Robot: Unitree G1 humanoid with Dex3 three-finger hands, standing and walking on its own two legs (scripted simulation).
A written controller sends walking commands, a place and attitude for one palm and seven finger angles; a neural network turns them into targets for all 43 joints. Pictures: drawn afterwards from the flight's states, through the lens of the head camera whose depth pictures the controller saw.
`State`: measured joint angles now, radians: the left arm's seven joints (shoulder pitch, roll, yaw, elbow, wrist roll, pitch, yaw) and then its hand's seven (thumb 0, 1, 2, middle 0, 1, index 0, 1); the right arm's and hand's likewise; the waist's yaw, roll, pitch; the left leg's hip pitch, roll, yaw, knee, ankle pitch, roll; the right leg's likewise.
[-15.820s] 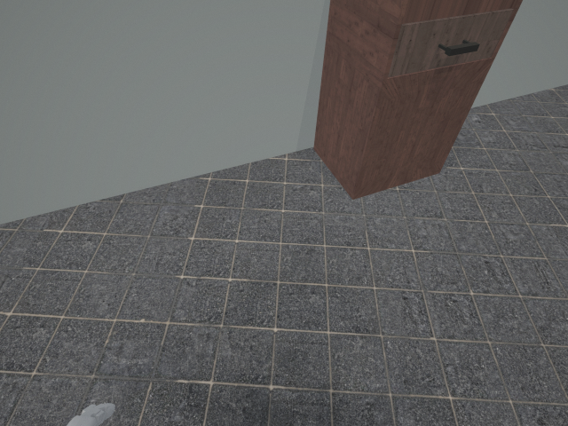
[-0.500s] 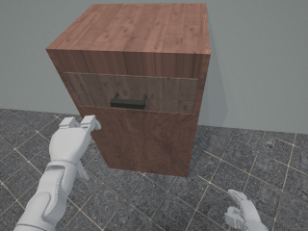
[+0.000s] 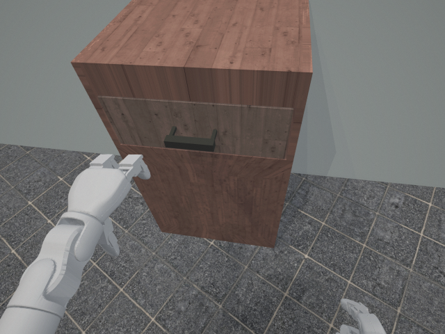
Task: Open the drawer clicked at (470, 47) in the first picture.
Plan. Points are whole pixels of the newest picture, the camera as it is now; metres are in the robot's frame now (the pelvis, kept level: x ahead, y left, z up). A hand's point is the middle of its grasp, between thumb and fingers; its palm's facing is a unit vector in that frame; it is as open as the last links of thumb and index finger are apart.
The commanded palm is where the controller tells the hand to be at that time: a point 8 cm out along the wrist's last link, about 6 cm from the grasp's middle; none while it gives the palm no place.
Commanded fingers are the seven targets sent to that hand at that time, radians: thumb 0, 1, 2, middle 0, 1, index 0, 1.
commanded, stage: raise the hand with hooked fingers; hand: left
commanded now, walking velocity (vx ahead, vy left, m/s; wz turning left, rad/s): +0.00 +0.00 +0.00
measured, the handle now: (191, 137) +0.58 +0.17 -0.04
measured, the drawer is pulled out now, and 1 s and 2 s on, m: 0.00 0.00 0.00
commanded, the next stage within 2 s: move the hooked fingers above the handle in 0.12 s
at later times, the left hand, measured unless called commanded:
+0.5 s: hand (136, 192) +0.33 +0.21 +0.07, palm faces -0.02 -0.07 -1.00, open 13.8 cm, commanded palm +0.32 +0.22 +0.13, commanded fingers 0.00 -0.50 0.30 -0.30 -1.20 -0.30 -1.20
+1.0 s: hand (156, 162) +0.41 +0.20 +0.06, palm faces +0.02 -0.06 -1.00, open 13.8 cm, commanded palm +0.40 +0.21 +0.11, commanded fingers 0.00 -0.50 0.30 -0.30 -1.20 -0.30 -1.20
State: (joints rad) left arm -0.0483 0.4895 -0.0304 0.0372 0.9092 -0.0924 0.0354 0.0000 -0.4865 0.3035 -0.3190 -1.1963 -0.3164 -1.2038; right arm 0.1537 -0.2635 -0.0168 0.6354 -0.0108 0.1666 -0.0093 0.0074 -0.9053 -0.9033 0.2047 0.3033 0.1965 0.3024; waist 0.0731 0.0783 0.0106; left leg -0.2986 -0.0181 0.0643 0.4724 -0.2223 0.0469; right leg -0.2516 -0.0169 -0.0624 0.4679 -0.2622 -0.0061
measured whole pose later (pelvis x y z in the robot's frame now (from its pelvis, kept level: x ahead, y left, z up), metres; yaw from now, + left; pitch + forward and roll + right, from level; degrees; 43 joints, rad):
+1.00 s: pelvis +0.02 -0.01 -0.01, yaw -1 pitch +9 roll +0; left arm -0.45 0.44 -0.09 0.53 1.00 -0.09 0.18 0.00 -0.49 0.30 -0.32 -1.20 -0.32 -1.20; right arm 0.24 -0.26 -0.07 0.70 0.01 0.16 -0.02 0.01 -0.91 -0.90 0.20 0.30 0.20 0.30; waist 0.01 0.06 -0.07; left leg -0.44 0.00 0.07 0.56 -0.28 0.03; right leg -0.40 0.00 -0.05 0.56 -0.32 -0.02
